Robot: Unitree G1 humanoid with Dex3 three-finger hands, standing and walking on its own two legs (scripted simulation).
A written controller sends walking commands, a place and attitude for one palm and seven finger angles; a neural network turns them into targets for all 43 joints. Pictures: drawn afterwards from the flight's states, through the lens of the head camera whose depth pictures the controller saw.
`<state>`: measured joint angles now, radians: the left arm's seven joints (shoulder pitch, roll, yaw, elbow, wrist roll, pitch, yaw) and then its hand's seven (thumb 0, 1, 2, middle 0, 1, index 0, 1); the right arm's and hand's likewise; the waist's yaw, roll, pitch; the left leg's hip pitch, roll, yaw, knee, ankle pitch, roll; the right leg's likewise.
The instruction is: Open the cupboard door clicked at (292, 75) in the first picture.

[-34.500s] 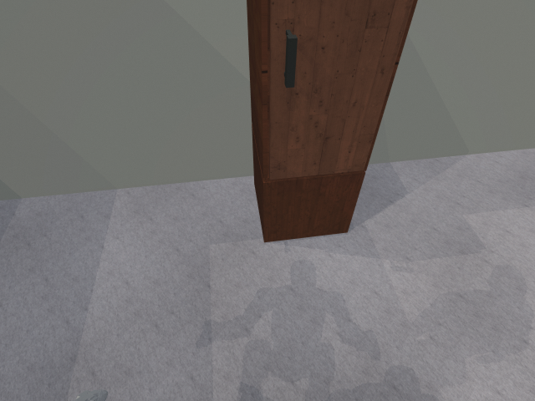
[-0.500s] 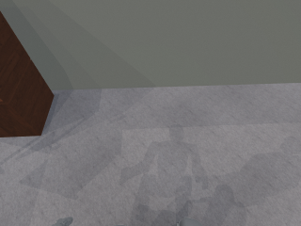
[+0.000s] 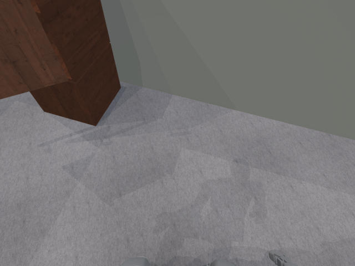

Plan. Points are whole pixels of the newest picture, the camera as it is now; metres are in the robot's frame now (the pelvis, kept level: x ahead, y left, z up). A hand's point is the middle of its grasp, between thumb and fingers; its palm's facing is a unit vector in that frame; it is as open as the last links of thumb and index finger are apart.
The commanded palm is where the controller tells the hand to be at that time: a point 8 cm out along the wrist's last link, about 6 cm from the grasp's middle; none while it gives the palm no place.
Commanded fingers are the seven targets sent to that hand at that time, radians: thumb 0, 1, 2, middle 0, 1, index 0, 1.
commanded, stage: turn to face it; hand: left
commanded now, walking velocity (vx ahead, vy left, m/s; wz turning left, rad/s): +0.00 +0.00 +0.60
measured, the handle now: out of the picture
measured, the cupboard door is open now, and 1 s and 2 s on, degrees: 44 44 44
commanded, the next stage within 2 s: take the last steps up to it in 0.76 s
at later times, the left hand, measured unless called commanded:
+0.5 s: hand out of the picture +0.04 +0.16 -0.14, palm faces +0.29 -0.92 -0.25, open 7.3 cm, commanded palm none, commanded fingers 0.00 0.90 0.90 -0.20 -0.30 -0.20 -0.30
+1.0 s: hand out of the picture +0.01 +0.17 -0.15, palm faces +0.48 -0.84 -0.26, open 7.3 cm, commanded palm none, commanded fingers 0.00 0.90 0.90 -0.20 -0.30 -0.20 -0.30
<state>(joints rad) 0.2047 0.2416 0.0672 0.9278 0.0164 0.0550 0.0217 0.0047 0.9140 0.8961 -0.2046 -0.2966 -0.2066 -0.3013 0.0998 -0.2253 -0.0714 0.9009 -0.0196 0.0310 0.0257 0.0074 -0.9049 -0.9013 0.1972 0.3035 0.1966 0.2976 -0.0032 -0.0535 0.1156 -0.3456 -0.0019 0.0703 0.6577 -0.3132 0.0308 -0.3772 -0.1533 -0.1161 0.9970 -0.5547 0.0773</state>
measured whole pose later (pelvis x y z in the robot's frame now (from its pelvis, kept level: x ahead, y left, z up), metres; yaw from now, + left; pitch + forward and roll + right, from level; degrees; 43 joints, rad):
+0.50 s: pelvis +0.03 -0.04 +0.02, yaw +18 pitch +0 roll +3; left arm 0.21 0.17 0.03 0.90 0.03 0.00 0.03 0.00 0.91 0.90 -0.20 -0.30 -0.21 -0.30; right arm 0.11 -0.24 -0.08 0.95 -0.01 0.08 0.03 0.01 -0.91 -0.90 0.20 0.30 0.20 0.30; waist -0.02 -0.01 0.11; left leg -0.43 0.01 0.05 0.93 -0.46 -0.05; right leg -0.18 -0.13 -0.17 0.53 -0.33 0.01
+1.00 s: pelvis +0.05 -0.03 +0.01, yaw +27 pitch +0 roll +1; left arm 0.21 0.18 0.05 0.97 0.03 0.00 0.01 0.00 0.91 0.90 -0.20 -0.30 -0.20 -0.30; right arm 0.19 -0.19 -0.05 1.00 -0.02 0.05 0.01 0.01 -0.90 -0.90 0.20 0.30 0.20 0.30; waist 0.00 0.03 0.06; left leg -0.36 -0.01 -0.01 0.73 -0.42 0.00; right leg -0.26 -0.07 -0.08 0.58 -0.32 0.02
